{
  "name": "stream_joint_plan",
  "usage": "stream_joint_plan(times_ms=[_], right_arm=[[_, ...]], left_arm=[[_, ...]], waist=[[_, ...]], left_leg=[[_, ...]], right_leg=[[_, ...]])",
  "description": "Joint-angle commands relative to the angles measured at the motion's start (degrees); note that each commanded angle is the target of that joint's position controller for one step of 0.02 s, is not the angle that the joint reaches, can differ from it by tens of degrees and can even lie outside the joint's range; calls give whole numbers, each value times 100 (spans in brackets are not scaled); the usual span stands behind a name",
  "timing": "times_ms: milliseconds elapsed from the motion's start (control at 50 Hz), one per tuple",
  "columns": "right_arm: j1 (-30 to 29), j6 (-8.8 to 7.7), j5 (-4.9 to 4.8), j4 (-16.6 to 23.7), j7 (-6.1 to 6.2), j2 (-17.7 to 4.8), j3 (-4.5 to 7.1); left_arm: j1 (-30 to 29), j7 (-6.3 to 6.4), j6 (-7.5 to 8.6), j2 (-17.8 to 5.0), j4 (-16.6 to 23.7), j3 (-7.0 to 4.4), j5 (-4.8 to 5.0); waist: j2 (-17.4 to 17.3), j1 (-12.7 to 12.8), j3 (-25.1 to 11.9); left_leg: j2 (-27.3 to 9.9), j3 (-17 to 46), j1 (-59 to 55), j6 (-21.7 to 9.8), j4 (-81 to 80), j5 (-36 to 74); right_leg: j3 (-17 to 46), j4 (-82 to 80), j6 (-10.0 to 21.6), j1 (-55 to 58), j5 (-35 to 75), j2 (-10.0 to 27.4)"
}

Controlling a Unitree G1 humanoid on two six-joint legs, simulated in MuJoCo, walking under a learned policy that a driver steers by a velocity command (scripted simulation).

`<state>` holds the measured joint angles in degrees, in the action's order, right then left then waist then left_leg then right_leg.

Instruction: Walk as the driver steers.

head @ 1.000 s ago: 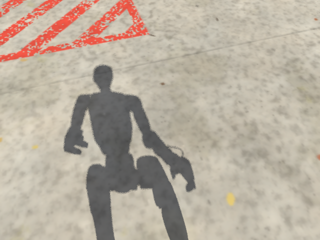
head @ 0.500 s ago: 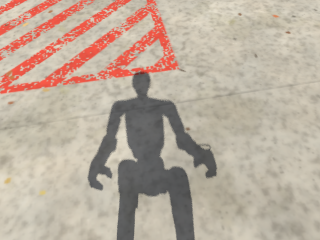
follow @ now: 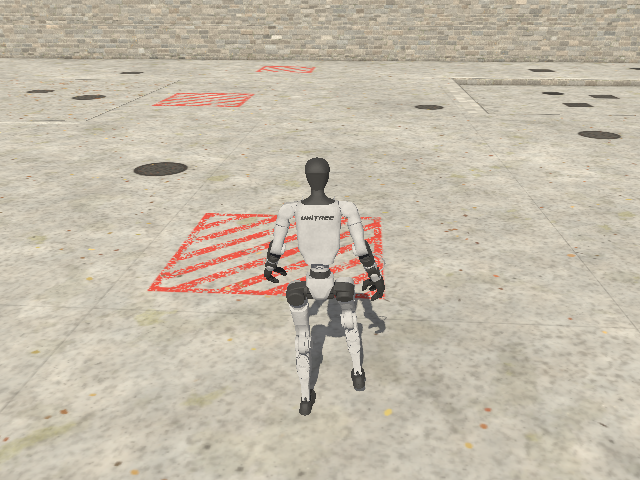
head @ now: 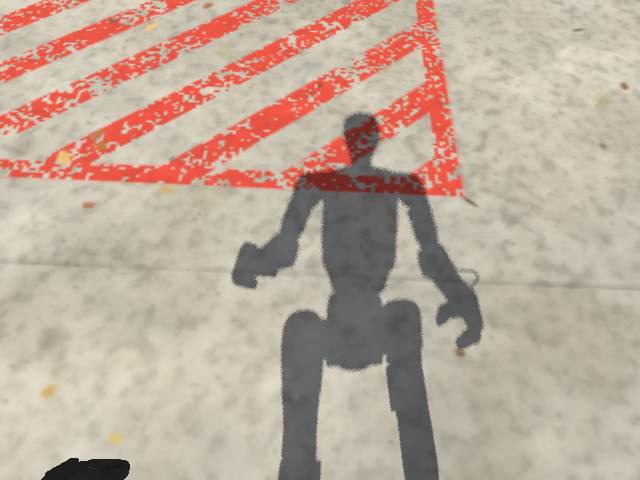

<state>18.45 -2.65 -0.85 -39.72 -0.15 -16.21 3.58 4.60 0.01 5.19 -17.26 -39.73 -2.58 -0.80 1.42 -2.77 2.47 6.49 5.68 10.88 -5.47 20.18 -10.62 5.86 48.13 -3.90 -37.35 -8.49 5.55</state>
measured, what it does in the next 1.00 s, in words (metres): walks ahead, turning left: right foot, then left foot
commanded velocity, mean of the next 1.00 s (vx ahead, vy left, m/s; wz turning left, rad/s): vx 0.50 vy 0.00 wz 0.59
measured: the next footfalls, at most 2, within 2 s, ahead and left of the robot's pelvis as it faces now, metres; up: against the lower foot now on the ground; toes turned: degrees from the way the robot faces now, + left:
right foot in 0.20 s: +0.29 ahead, -0.15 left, +0.00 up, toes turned +11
left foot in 0.72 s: +0.49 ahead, +0.19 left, +0.00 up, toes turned +28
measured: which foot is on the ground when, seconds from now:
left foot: down 0.00-0.20, up 0.22-0.70, down 0.72-1.00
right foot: up 0.00-0.18, down 0.20-0.72, up 0.74-1.00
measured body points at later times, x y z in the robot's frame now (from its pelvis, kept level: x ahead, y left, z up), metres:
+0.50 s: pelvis +0.27 -0.04 +0.00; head +0.30 -0.04 +0.45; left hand +0.22 +0.24 -0.12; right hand +0.52 -0.24 -0.09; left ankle +0.33 +0.14 -0.67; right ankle +0.25 -0.16 -0.75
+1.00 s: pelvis +0.50 +0.11 +0.00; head +0.53 +0.15 +0.45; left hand +0.52 +0.45 -0.09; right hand +0.73 -0.08 -0.10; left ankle +0.45 +0.17 -0.75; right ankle +0.73 +0.03 -0.68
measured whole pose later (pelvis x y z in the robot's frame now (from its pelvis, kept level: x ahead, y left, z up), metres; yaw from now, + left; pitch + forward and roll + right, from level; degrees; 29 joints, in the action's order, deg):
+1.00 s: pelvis +0.50 +0.11 +0.00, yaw +36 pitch +2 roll +0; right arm 19.2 -2.4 -0.7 -38.2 -0.1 -16.3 3.6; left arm 4.4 -0.4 5.3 -18.1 -40.5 -2.4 -1.0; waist 1.7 -3.0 2.6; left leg 6.5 5.9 10.7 -5.3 20.6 -10.8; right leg 5.1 47.7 -3.7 -38.0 -7.0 5.4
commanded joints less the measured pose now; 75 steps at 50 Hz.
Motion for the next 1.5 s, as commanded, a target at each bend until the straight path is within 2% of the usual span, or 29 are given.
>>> stream_joint_plan(times_ms=[20,120,180,200,220,240,280,340,440,620,660,700,720,740,760,780,820,840,920,1020,1120,1180,1200,1220,1240,1260,1300,1380,1500], right_arm=[[-45,-32,-30,356,102,-1019,286],[180,38,-69,234,129,-965,290],[-4,57,-24,317,121,-686,210],[90,41,57,407,101,-320,74],[885,-11,-112,599,95,-56,-20],[836,-7,-175,423,122,-688,84],[-93,57,-51,523,128,-955,184],[-237,95,-76,630,36,-668,184],[-613,161,-44,815,-6,-390,96],[-1835,66,-76,1183,-311,-271,21],[-1648,93,-37,1210,-333,-457,115],[-450,144,-24,936,-286,-852,352],[572,200,-49,663,-181,-1206,542],[513,188,-106,651,-93,-1874,623],[681,74,-59,874,-130,-1610,515],[516,-16,-4,783,-161,-1236,404],[-174,-74,-7,796,-146,-938,299],[-435,-86,54,865,-131,-805,244],[-471,-119,42,749,-15,-895,251],[-61,-42,-23,487,107,-1055,300],[334,-24,-40,165,102,-896,246],[266,30,-4,109,83,-803,216],[253,23,39,162,68,-565,119],[897,-29,-23,209,72,-272,7],[1088,-77,-93,181,90,-372,-12],[505,-89,-144,210,90,-858,105],[-377,-104,-10,429,76,-825,95],[-243,-97,35,342,23,-434,44],[-1286,-185,55,566,-47,-179,-100]], left_arm=[[-427,-31,54,-240,375,-22,37],[-634,-130,181,-579,474,-155,132],[409,-87,270,-846,235,-337,90],[1226,-38,282,-1144,168,-420,1],[1653,-66,200,-1600,-34,-525,-57],[1519,-97,179,-1062,33,-428,86],[1036,-59,103,-596,116,-274,53],[828,-18,102,-374,-14,-197,13],[944,-4,139,-673,-276,-298,42],[1317,26,-77,-1053,-636,-368,189],[1281,55,-144,-1227,-641,-421,242],[1172,107,-220,-1324,-604,-449,291],[1217,132,-202,-1143,-541,-372,214],[1683,55,-97,-261,-216,-96,-82],[1345,-28,125,-574,-82,-86,69],[725,-81,238,-938,93,-191,302],[589,-32,316,-814,77,-146,153],[696,-22,266,-874,36,-188,65],[651,-16,52,-614,52,-136,-36],[-482,-84,67,-325,323,-3,19],[-688,-194,162,-566,406,-87,91],[25,-161,210,-738,246,-218,62],[724,-133,242,-950,156,-296,-10],[1515,-108,222,-1470,25,-441,-87],[1964,-187,151,-1309,-246,-450,99],[1731,-189,131,-885,-190,-321,191],[1137,-156,52,-597,-113,-196,74],[981,-123,93,-467,-190,-132,65],[1338,-62,28,-827,-446,-214,173]], waist=[[-616,-51,-300],[-804,-49,-322],[-878,537,-728],[-199,832,-1501],[1770,440,-2020],[1192,582,-1618],[323,670,-598],[552,439,-224],[304,447,-104],[211,779,248],[375,540,23],[362,-209,-670],[23,-688,-1172],[-1663,-42,-1522],[-1346,-337,-2622],[-890,-465,-1844],[-226,27,-845],[-306,240,-690],[-322,409,-435],[-505,-24,-192],[-706,-129,-175],[-865,273,-357],[-639,598,-994],[605,605,-1951],[1619,670,-2121],[836,802,-1267],[211,648,-287],[478,323,-224],[278,630,-86]], left_leg=[[-1034,821,516,-751,-543,1055],[-1371,1684,-122,-576,56,370],[-1069,1675,30,-253,1133,631],[-686,1166,666,-30,2724,-180],[29,447,2691,329,4516,-2443],[-464,552,3419,423,5286,-2199],[-838,275,3373,484,5379,-1236],[-1184,157,2901,501,4851,-711],[-1311,21,3245,650,3978,-72],[-1076,-728,2749,323,1749,817],[-755,-1020,2187,87,1610,239],[-295,-1236,511,-265,1233,220],[-446,-696,-1238,-517,1086,414],[-1999,2260,-3168,-1405,846,0],[-2633,4399,-3615,-2006,-131,-1144],[-2436,3603,-3160,-1638,-313,-989],[-1950,2323,-1471,-1254,-365,102],[-1780,1959,-893,-1193,-458,744],[-1514,1319,176,-1227,-706,1653],[-1084,940,613,-782,-616,774],[-1504,1459,-190,-637,-97,398],[-1368,1490,-421,-422,657,1421],[-1076,1191,-119,-226,1772,1478],[-360,528,1567,233,3750,131],[-98,365,2857,439,5002,-2223],[-401,579,3414,411,5438,-1955],[-839,159,3374,388,5095,-1185],[-1182,-99,2679,472,4088,-613],[-1126,-380,2398,627,1940,973]], right_leg=[[-349,-1161,-111,834,1112,-432],[-58,-1940,117,1140,837,-559],[-88,-2287,539,2638,480,-392],[874,-2267,896,4041,11,588],[3651,-2885,1864,5602,-1362,1801],[4098,-3158,1831,5387,-2697,1857],[2329,-3246,1412,4124,-1656,1333],[1003,-3595,1303,3223,-337,854],[48,-3909,1510,3286,773,966],[-1265,-3675,1160,4030,1881,1012],[-1499,-3039,1045,4259,3693,1038],[-1769,-1319,857,3982,4901,878],[-1786,223,640,2792,3800,676],[-1617,2327,291,150,-1777,-344],[-175,3289,287,-601,-2629,-742],[14,3243,381,-1108,-2037,-416],[-57,2225,416,-620,-1240,-2],[-22,1895,373,-204,-1046,111],[-227,959,40,246,-577,37],[-307,-1163,-54,804,1257,-388],[-169,-1844,211,974,1113,-402],[-441,-2213,589,1922,513,-539],[-6,-2069,906,3079,631,-38],[1928,-2094,1779,5217,174,1151],[3897,-3001,2213,5758,-1541,1740],[3640,-3237,1968,5174,-2432,1598],[2264,-3423,1710,3788,-1564,1125],[1144,-3807,1674,2963,3,652],[187,-3990,1576,2937,932,483]])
